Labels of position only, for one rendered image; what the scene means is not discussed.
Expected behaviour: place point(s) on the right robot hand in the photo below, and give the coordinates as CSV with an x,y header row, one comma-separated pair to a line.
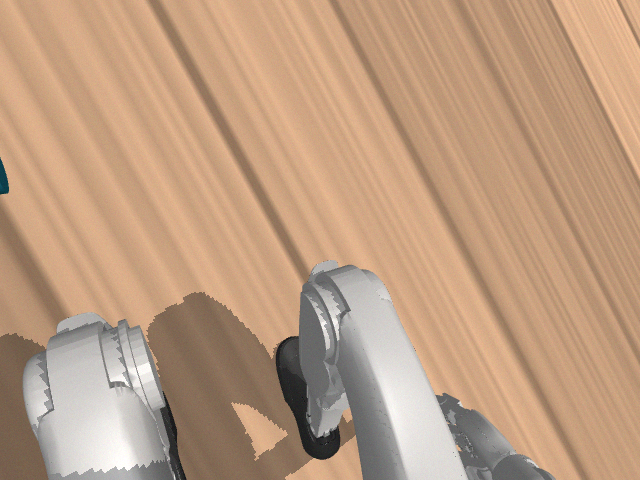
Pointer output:
x,y
482,445

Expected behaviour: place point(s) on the right robot arm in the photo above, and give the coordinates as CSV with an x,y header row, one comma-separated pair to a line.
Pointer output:
x,y
519,467

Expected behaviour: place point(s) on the right robot foot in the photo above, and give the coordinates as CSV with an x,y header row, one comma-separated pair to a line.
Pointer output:
x,y
294,388

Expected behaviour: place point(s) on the can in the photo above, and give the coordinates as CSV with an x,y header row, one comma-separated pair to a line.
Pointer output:
x,y
4,187

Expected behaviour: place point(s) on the left robot foot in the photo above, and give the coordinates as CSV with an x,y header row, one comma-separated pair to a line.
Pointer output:
x,y
172,436

